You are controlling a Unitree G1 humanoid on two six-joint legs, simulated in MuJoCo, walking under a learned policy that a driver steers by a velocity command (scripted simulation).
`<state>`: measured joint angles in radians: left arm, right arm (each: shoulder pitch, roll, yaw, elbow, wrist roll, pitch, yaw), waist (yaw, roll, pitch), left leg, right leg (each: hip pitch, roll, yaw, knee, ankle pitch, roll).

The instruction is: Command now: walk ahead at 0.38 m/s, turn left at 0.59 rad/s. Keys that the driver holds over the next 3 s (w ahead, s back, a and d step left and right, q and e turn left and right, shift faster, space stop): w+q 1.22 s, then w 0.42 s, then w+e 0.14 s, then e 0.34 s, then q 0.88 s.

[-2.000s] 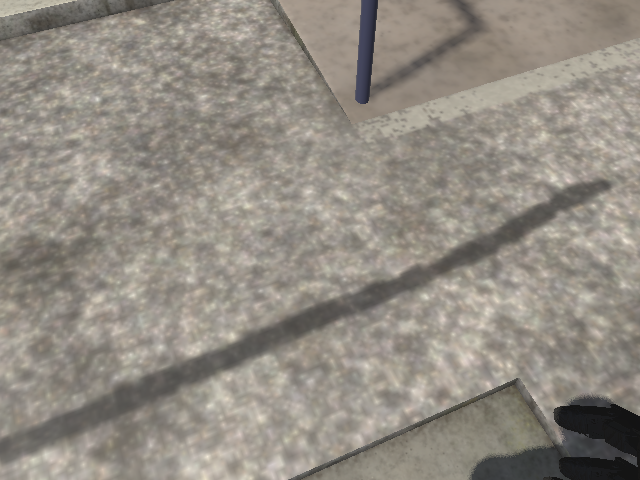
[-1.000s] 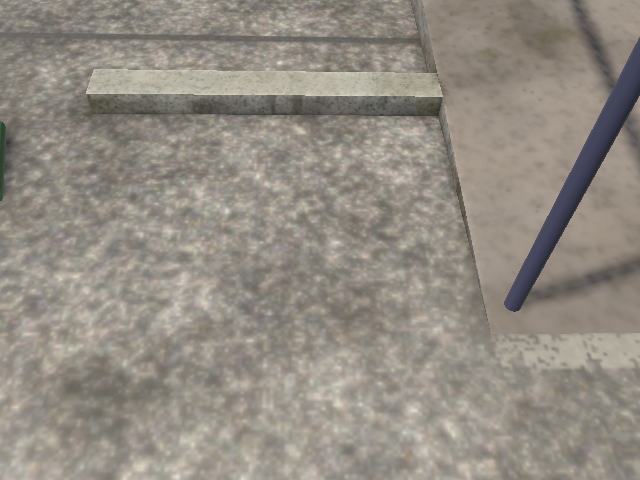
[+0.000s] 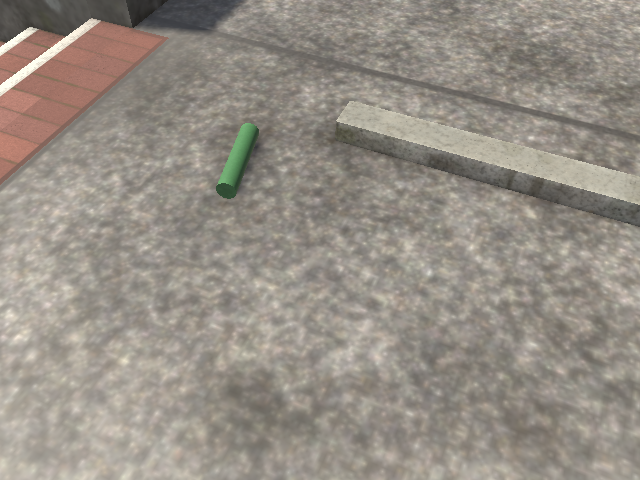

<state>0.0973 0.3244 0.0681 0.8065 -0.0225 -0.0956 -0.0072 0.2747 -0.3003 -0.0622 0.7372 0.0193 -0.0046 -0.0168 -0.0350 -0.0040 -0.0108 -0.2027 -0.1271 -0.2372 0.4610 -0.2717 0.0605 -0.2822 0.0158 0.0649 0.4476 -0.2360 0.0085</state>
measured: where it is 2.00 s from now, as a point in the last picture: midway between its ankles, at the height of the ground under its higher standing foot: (96, 338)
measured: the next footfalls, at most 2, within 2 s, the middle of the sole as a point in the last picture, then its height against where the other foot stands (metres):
left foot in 0.48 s outside the picture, level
right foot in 0.96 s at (258, 399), level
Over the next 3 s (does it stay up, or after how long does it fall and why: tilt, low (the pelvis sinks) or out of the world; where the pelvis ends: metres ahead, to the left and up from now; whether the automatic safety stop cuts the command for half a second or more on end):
stays up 0.92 0.66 -0.01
